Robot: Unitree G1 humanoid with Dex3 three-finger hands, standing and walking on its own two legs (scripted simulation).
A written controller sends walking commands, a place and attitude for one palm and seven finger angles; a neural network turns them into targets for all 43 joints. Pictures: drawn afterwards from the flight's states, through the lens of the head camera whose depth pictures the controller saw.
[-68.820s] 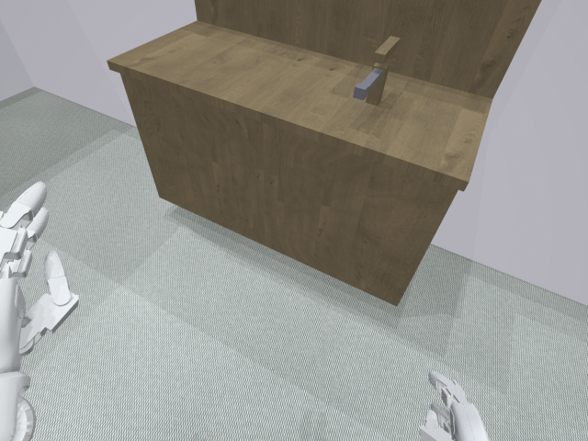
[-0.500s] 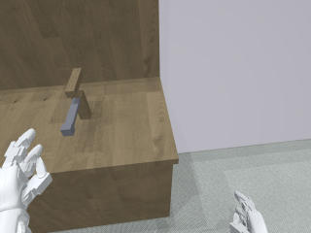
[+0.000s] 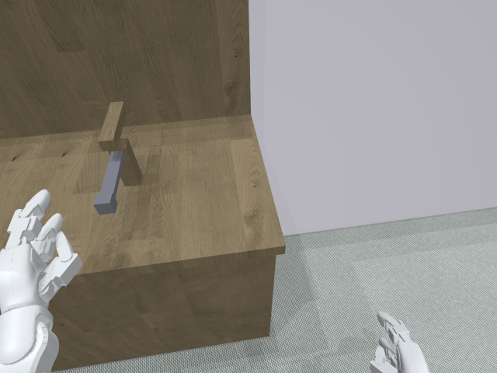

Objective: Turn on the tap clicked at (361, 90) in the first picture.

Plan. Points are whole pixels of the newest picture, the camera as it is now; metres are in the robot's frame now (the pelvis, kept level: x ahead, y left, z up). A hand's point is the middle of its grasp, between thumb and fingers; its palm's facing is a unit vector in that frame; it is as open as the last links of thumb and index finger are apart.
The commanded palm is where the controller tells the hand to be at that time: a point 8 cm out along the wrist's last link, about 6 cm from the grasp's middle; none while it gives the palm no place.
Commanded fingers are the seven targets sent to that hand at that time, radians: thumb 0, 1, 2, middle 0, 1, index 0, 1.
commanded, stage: reach beside the lever's end, fingers flat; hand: left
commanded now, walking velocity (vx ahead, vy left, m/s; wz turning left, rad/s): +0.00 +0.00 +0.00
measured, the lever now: (105, 203) +0.36 +0.29 +0.07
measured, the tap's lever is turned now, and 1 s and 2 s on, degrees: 0 0 0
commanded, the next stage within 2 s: push the lever round in 1.48 s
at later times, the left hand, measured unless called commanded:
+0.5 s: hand (64, 238) +0.28 +0.32 +0.09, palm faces +0.47 -0.87 -0.12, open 7.6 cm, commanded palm +0.24 +0.35 +0.09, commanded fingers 0.00 0.90 0.90 -0.17 -0.20 -0.17 -0.20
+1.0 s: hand (73, 221) +0.32 +0.33 +0.08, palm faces +0.45 -0.88 -0.11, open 7.8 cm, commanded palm +0.28 +0.37 +0.07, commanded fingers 0.00 0.90 0.90 -0.15 -0.15 -0.15 -0.15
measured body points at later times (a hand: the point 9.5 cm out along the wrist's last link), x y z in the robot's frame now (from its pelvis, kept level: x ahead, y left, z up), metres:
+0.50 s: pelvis +0.00 +0.02 +0.00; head +0.02 +0.01 +0.45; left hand +0.25 +0.36 +0.10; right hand +0.16 -0.23 -0.09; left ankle +0.04 +0.12 -0.72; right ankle -0.03 -0.07 -0.72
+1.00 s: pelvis -0.01 +0.03 -0.01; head +0.03 +0.03 +0.44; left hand +0.29 +0.38 +0.08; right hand +0.13 -0.22 -0.11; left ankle +0.04 +0.12 -0.72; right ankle -0.03 -0.07 -0.72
